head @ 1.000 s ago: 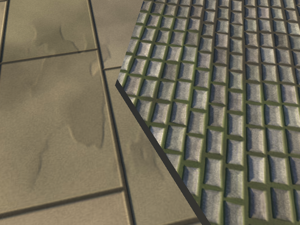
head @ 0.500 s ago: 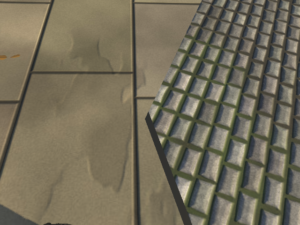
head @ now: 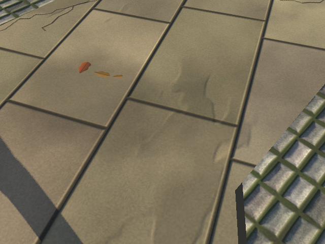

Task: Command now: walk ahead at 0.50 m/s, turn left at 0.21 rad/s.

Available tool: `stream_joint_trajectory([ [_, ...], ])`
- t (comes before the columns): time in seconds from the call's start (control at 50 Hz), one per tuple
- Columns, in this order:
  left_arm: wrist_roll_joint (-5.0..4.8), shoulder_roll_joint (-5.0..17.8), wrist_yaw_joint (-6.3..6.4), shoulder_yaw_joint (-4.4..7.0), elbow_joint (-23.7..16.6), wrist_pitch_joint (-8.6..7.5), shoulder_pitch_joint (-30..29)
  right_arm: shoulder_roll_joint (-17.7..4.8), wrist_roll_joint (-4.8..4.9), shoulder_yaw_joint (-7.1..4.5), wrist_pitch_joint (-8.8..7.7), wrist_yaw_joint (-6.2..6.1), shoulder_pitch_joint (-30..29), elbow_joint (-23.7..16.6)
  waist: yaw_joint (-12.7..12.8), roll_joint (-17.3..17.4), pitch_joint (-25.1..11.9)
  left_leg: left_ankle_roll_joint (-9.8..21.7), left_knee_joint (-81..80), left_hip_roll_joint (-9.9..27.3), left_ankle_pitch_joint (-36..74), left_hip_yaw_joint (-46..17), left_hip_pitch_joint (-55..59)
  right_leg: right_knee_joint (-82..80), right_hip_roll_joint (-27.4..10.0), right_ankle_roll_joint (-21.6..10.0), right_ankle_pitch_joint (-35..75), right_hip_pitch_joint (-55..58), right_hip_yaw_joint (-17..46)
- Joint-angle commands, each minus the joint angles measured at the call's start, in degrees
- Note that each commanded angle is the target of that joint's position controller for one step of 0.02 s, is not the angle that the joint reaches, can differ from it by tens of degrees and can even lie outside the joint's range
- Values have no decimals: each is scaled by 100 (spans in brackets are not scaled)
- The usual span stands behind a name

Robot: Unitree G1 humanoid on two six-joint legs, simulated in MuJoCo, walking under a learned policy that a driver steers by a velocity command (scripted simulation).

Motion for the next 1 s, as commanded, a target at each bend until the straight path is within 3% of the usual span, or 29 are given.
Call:
stream_joint_trajectory([
  [0.02, -29, 808, 4, 145, -246, -74, -79, -105, 8, 81, -93, 45, -552, -471, -111, -780, 177, 0, -845, -10, 260, 512, 595, -614, -1356, -743, 1857, -450, 614],
  [0.1, -13, 983, 37, 178, -19, 58, 187, -271, -31, 52, -154, -50, -547, -488, -182, -828, 137, 266, -1495, -205, -461, 712, 1082, 36, -1603, -682, 2897, 198, 647],
  [0.12, -33, 987, 46, 170, 23, 98, 174, -301, -63, 18, -201, -86, -69, -322, -427, -739, -98, 371, -1864, -373, -415, 785, 1745, 711, -1496, -607, 3567, 220, 487],
  [0.14, -46, 859, 51, 121, 44, 122, 239, -464, -127, -65, -267, -143, 798, 12, -742, -501, -615, 511, -2071, -445, -360, 736, 2929, 1777, -1239, -491, 3598, -117, 261],
  [0.16, -66, 590, 39, 20, -186, 111, 160, -904, -249, -193, -311, -229, 1833, 190, -1153, 145, -1364, 814, -2235, 849, -1002, -674, 4408, 3433, -981, -346, 1837, -1239, 122],
  [0.18, -160, 57, 4, -87, -388, 114, 616, -1460, -164, -328, -263, -308, 1979, 201, -905, 1446, -1823, 1433, -2961, 2349, -1166, -3214, 5499, 5232, 11, -152, -1845, -3176, 97],
  [0.2, -31, 752, 83, 107, -307, 186, 141, -1224, 59, -314, -231, -333, 1794, 184, -988, 460, -1355, 1337, -3028, 2144, -990, -3010, 4946, 5670, -193, -247, -1669, -3605, 927],
  [0.22, -78, 684, 49, 120, -386, 165, -153, -868, 75, -204, -259, -332, 1363, 188, -750, 298, -674, 1140, -3107, 1838, -544, -2075, 4278, 5543, -407, -308, -1147, -3628, 1089],
  [0.24, -109, 558, 26, 97, -325, 160, -168, -557, 73, -126, -309, -304, 1080, 196, -561, 168, -357, 926, -3335, 1568, -67, -1456, 3679, 5233, -560, -290, -795, -3380, 1076],
  [0.28, 24, 435, -29, 104, -146, 308, 35, -267, 106, -45, -392, -331, 813, 228, -281, 309, -122, 621, -3662, 1194, 217, -673, 3058, 4944, -668, -177, -467, -2938, 1047],
  [0.32, 50, 342, -97, 129, -137, 414, -19, -288, 123, -54, -498, -346, 948, 330, -194, 232, -87, 610, -3825, 1134, 725, -304, 2965, 4983, -618, -117, -185, -2937, 1020],
  [0.38, 56, 267, -148, 144, -291, 479, -547, -366, 147, -94, -562, -374, 1172, 483, -211, 146, 129, 598, -3993, 1098, 998, 211, 3063, 4812, -682, -36, 399, -3494, 999],
  [0.5, 75, 133, -218, 52, -683, 461, -1680, -347, 133, -74, -545, -425, 1510, 719, -406, 110, 417, 505, -3943, 986, 1629, 1017, 3340, 3320, -579, -34, 1347, -3677, 601],
  [0.58, 103, 127, -273, -10, -970, 438, -2272, -469, 108, -94, -476, -493, 1895, 940, -569, 89, 523, 423, -3619, 1165, 2569, 1345, 3981, 2464, -408, -317, 1083, -3498, 140],
  [0.64, 114, 256, -225, 47, -943, 447, -1926, -695, 85, -139, -398, -553, 1793, 972, -324, 296, 182, 330, -2596, 1234, 4977, 1621, 4359, 2268, 67, -677, 269, -2741, -199],
  [0.66, 119, 345, -195, 97, -849, 439, -1524, -794, 70, -168, -349, -564, 1719, 961, -129, 353, -67, 343, -1898, 1258, 5513, 1668, 4378, 2217, 260, -827, -56, -2289, -242],
  [0.68, 129, 485, -162, 179, -686, 402, -944, -874, 66, -195, -293, -558, 1674, 927, 117, 333, -419, 349, -928, 1265, 5338, 1664, 4181, 1987, 422, -984, -235, -1579, -169],
  [0.7, 187, 741, -95, 314, -421, 355, -79, -899, 93, -206, -270, -528, 1531, 834, 569, 22, -857, 211, 520, 1116, 4146, 1729, 3368, 1455, 317, -1222, -133, -288, 264],
  [0.72, 206, 1421, 2, 509, -375, 364, 228, -355, 133, -91, -307, -464, 1675, 549, 442, -992, -1349, -25, 2521, 498, 236, 1721, 1473, 1319, -1254, -1762, -310, 1261, 2450],
  [0.74, 41, 1732, -16, 576, -489, 415, 49, -415, 165, -117, -371, -378, 1443, 188, 269, -1359, -1738, -209, 3864, -597, -2502, 612, -267, 363, -2140, -2547, 30, 2067, 5285],
  [0.76, -56, 1526, 22, 544, -453, 459, -128, -544, 104, -119, -439, -346, 817, 82, 329, -551, -996, -155, 3764, -99, -1877, -17, -875, 179, -1986, -2305, 89, 1612, 4418],
  [0.78, -72, 1170, 61, 448, -442, 450, -421, -499, 171, -88, -508, -328, 829, 74, 89, -284, -420, -131, 3243, 146, -1328, 59, -713, 74, -1856, -2025, 503, 789, 3659],
  [0.8, -43, 871, 70, 360, -455, 417, -690, -459, 157, -91, -503, -338, 972, 195, -206, 46, -96, -143, 2682, 322, -1138, 91, -298, -31, -1540, -1700, 1120, 109, 3080],
  [0.84, -80, 626, 83, 257, -466, 295, -910, -335, -19, -61, -283, -308, 1254, 305, -494, -121, -84, -261, 2122, 462, -1042, 109, 440, -189, -1112, -1450, 1894, -591, 2295],
  [0.86, -90, 616, 64, 242, -415, 209, -798, -298, -52, -62, -189, -283, 1274, 313, -509, -167, -133, -301, 2006, 438, -1006, 194, 539, -215, -1016, -1427, 2320, -652, 2129],
  [0.92, -96, 783, 49, 261, -242, 104, -438, -224, -31, -51, -86, -220, 869, 176, -427, -355, 2, -382, 1315, 488, -449, 348, 230, -415, -852, -1289, 2634, -607, 1773],
  [1.0, -103, 772, 51, 226, -128, 100, -47, -238, 17, -38, -85, -186, -10, -78, -108, -534, 146, -384, 200, 447, 386, 437, -226, -468, -769, -981, 2697, -89, 1629],
])
Velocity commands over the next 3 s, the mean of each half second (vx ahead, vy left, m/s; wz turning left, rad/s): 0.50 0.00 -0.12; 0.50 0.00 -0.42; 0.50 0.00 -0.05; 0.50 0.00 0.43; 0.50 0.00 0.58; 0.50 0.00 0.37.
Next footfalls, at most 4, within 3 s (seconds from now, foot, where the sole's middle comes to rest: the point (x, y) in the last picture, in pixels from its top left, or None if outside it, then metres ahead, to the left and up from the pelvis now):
0.14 left None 0.22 0.12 -0.78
0.70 right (201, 243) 0.49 -0.08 -0.78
1.24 left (189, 165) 0.85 -0.03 -0.78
1.78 right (242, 133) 1.05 -0.30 -0.78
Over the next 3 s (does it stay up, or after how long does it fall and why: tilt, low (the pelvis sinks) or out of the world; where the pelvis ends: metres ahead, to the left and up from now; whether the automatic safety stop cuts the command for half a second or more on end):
stays up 1.56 -0.13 -0.01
